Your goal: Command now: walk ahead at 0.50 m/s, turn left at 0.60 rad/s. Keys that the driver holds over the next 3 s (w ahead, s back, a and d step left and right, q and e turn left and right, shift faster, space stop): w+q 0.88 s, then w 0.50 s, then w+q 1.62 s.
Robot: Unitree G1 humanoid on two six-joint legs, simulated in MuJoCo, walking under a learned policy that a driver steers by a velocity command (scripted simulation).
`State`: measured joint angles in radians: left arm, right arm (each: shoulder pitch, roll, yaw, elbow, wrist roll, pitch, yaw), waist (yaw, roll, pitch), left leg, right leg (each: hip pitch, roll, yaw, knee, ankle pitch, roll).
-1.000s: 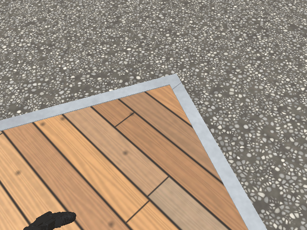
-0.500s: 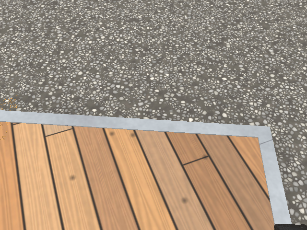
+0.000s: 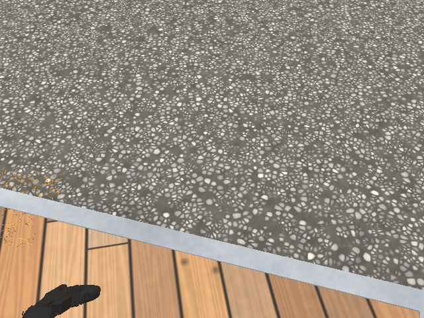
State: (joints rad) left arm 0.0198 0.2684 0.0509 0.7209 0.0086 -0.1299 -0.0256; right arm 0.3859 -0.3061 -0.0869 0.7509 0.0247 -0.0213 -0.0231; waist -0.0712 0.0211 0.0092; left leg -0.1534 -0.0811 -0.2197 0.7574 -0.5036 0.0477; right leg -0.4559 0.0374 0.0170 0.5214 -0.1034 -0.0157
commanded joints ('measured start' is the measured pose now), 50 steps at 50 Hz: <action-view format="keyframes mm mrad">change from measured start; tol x32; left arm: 1 282 170 59 3 -17 8 5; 41 -67 106 9 -91 -9 21 1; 50 343 189 61 -10 -22 11 -14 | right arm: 1 44 -128 -9 -98 21 -23 0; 19 -359 -31 13 -242 1 -7 73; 24 87 -219 -84 -146 3 20 45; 50 84 -114 3 -103 21 -25 -1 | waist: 1 144 -217 -215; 19 150 -78 73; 25 36 267 -274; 50 143 -218 -196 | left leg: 1 -647 72 25 549 -34 -27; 19 -500 161 249 -107 450 -3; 23 -59 19 335 -203 369 101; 26 564 414 -609 -450 60 367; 33 -25 247 -126 -521 577 262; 45 -26 211 -186 -347 411 146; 50 -638 31 5 554 -42 -15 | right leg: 1 731 -439 704 -232 -470 -223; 6 328 -291 225 -332 -95 -156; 18 472 -305 -132 -352 213 -131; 23 467 -280 -238 129 755 -60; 25 -219 -32 -145 774 -473 38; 41 10 -37 33 81 230 83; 47 305 -97 76 -50 40 -36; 50 703 -423 797 -257 -498 -262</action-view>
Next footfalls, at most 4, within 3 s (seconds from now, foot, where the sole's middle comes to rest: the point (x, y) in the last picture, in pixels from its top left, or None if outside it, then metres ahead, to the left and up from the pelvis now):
0.48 left None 0.38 0.18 -0.76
0.94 right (171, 252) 0.70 0.12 -0.76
1.44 left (61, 241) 0.77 0.49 -0.76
1.96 right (77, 169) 1.12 0.50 -0.81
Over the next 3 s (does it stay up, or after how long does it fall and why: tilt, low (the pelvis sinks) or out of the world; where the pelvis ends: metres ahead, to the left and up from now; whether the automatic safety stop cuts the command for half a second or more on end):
stays up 1.19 0.97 -0.05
